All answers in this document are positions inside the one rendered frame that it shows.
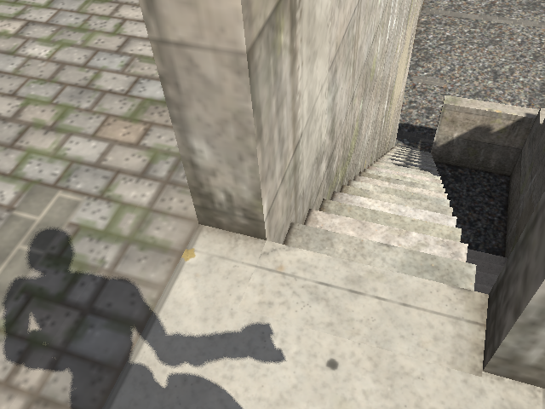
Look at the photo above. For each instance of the stairs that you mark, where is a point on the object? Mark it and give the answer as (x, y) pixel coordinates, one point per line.
(395, 215)

